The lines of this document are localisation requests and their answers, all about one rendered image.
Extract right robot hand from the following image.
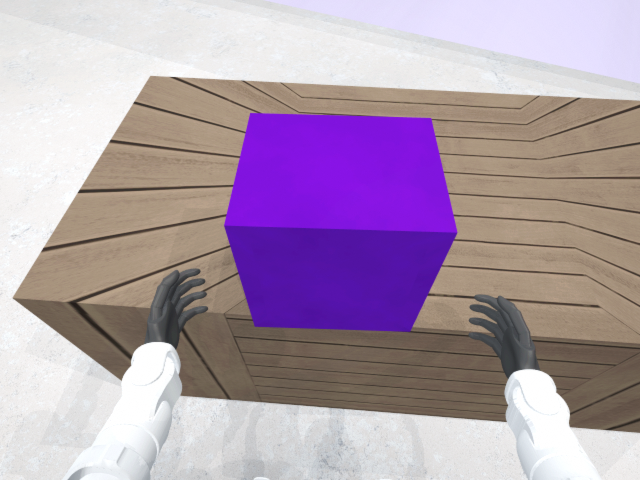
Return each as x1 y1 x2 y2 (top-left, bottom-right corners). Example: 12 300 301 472
468 294 540 379

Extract pedestal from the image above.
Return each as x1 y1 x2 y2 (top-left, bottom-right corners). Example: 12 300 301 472
13 76 640 433

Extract robot left forearm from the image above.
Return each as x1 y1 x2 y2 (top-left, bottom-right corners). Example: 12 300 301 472
62 342 182 480

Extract left robot hand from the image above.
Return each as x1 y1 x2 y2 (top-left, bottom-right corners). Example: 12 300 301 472
144 268 208 350

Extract carton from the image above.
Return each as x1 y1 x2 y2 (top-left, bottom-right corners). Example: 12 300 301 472
224 113 458 332

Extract robot right forearm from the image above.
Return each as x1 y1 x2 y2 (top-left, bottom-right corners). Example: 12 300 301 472
504 369 602 480

